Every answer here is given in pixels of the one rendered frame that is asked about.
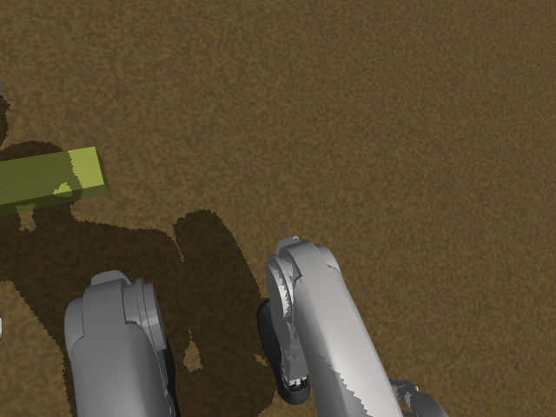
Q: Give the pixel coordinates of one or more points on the right robot hand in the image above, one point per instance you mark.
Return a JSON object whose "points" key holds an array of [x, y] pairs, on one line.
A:
{"points": [[423, 405]]}

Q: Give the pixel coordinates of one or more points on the carton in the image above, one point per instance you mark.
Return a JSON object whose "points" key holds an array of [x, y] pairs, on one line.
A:
{"points": [[39, 181]]}

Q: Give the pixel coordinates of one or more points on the left robot foot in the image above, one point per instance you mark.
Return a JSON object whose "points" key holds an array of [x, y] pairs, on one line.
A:
{"points": [[170, 367]]}

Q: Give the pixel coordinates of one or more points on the right robot foot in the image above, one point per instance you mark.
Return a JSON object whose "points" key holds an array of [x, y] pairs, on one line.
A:
{"points": [[294, 395]]}

